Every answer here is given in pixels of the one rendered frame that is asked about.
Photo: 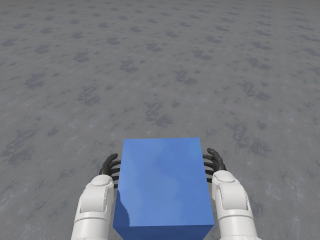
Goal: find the robot right hand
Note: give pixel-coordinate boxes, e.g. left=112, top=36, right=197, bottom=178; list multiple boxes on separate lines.
left=202, top=148, right=227, bottom=183

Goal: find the carton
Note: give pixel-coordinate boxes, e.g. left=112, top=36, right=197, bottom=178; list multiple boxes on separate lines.
left=112, top=137, right=215, bottom=240

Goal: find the left robot forearm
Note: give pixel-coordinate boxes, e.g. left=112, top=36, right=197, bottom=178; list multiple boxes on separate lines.
left=71, top=174, right=114, bottom=240

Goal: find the robot left hand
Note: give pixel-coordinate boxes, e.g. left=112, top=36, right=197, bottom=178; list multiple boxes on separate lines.
left=99, top=153, right=121, bottom=189

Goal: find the right robot forearm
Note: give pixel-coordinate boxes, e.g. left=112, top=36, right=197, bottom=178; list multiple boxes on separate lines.
left=212, top=170, right=262, bottom=240

